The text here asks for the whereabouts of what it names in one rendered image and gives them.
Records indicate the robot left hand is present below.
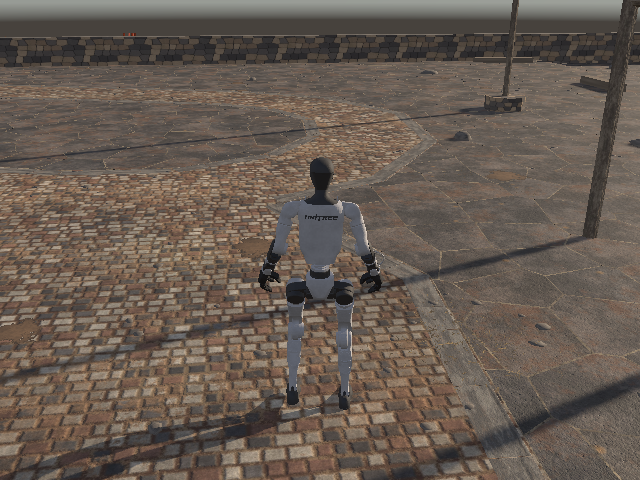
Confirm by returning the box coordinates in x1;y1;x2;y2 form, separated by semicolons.
258;270;281;292

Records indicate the humanoid robot torso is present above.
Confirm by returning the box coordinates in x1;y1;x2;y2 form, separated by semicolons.
298;196;344;300

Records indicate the left robot upper arm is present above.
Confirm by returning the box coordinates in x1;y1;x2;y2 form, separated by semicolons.
272;200;301;255

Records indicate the robot right hand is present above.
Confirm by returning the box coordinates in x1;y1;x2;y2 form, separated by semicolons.
360;271;383;293

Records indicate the robot right forearm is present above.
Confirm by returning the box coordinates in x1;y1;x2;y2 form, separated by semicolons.
361;241;380;276

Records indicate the robot left shin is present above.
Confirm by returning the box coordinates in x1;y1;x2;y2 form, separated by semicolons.
287;322;301;391

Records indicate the right robot upper arm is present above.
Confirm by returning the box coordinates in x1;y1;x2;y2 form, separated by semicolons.
342;201;371;256

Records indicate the robot left forearm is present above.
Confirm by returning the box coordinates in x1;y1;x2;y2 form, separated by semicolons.
261;239;282;275

